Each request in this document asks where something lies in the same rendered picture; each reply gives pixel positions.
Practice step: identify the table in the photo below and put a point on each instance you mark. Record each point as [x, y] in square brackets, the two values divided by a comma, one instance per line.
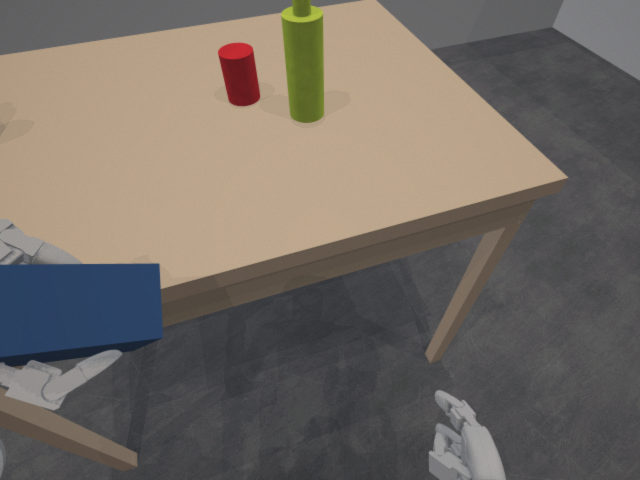
[128, 151]

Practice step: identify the right robot hand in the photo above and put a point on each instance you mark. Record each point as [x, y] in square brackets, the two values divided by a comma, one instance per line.
[473, 456]

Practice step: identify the sponge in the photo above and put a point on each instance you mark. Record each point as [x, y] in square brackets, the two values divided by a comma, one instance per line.
[53, 312]

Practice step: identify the left robot hand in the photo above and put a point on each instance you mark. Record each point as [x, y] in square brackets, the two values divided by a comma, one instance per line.
[38, 383]

